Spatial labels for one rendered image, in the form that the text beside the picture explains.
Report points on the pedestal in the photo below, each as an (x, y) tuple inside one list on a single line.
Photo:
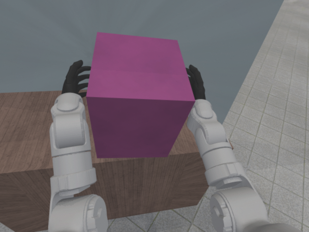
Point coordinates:
[(128, 186)]

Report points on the robot right upper arm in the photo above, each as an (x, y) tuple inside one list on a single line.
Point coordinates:
[(241, 210)]

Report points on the left robot forearm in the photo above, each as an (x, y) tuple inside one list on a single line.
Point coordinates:
[(70, 149)]

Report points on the left robot hand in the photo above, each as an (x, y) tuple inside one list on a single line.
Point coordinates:
[(72, 79)]

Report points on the carton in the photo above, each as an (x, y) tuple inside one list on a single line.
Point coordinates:
[(138, 96)]

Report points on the right robot forearm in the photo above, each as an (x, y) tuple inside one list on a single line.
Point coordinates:
[(222, 168)]

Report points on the robot left upper arm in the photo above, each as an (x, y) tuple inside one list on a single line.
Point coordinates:
[(79, 214)]

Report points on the right robot hand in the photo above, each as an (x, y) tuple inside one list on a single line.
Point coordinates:
[(196, 82)]

